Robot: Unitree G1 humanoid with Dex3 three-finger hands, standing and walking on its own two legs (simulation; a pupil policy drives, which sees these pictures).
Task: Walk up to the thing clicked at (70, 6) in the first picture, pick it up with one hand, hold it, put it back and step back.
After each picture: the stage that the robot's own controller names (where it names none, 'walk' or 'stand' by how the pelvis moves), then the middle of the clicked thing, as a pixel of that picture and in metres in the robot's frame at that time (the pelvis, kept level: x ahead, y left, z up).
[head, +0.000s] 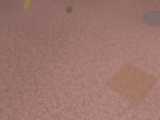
stand; (69, 8) +2.16 +0.28 -0.72
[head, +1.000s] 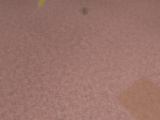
walk; (85, 10) +2.03 +0.19 -0.70
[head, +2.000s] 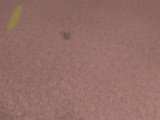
walk; (66, 34) +1.42 +0.27 -0.70
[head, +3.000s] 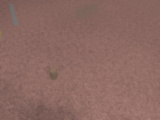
walk; (53, 73) +0.90 +0.28 -0.71
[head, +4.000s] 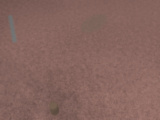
walk; (54, 108) +0.56 +0.24 -0.71
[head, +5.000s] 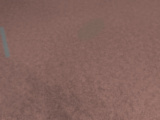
stand; out of the picture +0.38 +0.24 -0.70
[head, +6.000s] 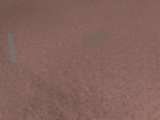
stand; out of the picture +0.37 +0.23 -0.72
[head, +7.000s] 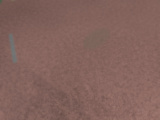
stand; out of the picture +0.38 +0.23 -0.73
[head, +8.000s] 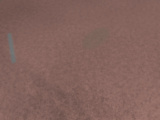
stand; out of the picture +0.36 +0.24 -0.73
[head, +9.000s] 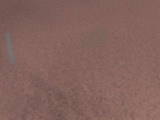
stand; out of the picture +0.36 +0.24 -0.73
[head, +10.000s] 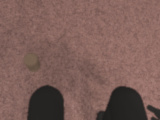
go down; (32, 62) +0.46 +0.24 -0.37
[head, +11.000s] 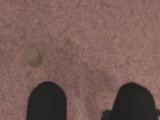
approach; (33, 58) +0.46 +0.24 -0.31
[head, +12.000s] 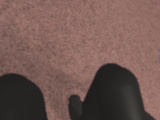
close in; out of the picture +0.45 +0.28 -0.23
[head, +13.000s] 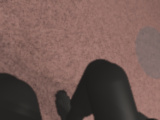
close; out of the picture +0.44 +0.29 -0.23
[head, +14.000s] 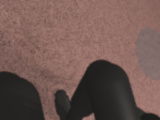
lift; out of the picture +0.41 +0.27 -0.23
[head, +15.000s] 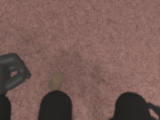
lift; (56, 82) +0.40 +0.17 -0.37
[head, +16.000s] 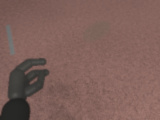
close; out of the picture +0.31 +0.18 -0.66
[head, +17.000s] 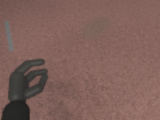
stand; out of the picture +0.32 +0.19 -0.67
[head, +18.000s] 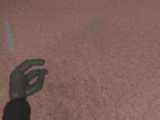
stand; out of the picture +0.32 +0.19 -0.67
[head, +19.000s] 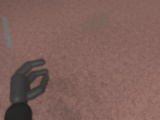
stand; out of the picture +0.31 +0.16 -0.66
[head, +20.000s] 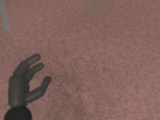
stand; out of the picture +0.33 +0.18 -0.60
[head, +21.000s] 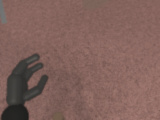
stand; (58, 118) +0.34 +0.17 -0.58
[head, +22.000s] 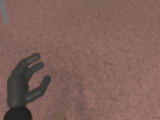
close; (60, 118) +0.34 +0.17 -0.58
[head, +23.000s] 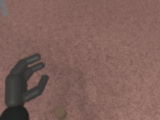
close; (60, 113) +0.34 +0.17 -0.56
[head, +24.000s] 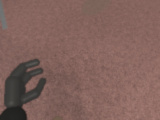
stand; out of the picture +0.33 +0.17 -0.61
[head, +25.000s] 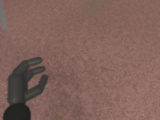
close; out of the picture +0.33 +0.18 -0.60
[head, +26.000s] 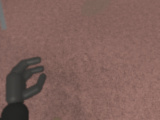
stand; out of the picture +0.33 +0.17 -0.61
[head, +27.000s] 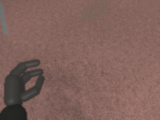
close; out of the picture +0.33 +0.17 -0.62
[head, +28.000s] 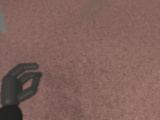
stand; out of the picture +0.32 +0.18 -0.62
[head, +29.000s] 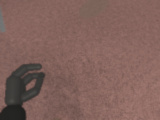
close; out of the picture +0.33 +0.17 -0.62
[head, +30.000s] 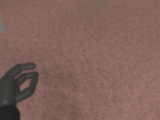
close; out of the picture +0.34 +0.18 -0.62
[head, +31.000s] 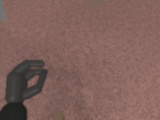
close; (59, 118) +0.34 +0.17 -0.59
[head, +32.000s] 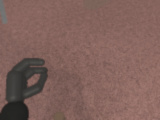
close; (59, 118) +0.34 +0.17 -0.59
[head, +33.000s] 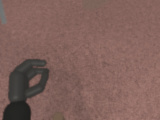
close; (59, 119) +0.34 +0.17 -0.59
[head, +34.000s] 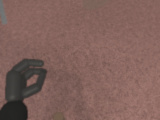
close; (59, 119) +0.34 +0.17 -0.59
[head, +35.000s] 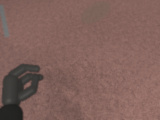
close; out of the picture +0.33 +0.17 -0.65
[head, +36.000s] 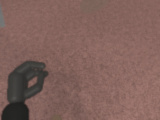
close; out of the picture +0.34 +0.18 -0.60
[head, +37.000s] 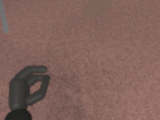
close; out of the picture +0.33 +0.17 -0.61
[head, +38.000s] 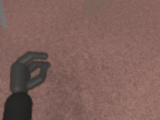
close; out of the picture +0.34 +0.17 -0.60
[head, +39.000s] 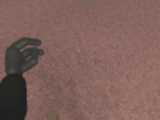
close; (53, 118) +0.34 +0.18 -0.60
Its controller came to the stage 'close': yes
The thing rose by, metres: 0.01
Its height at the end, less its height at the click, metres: +0.00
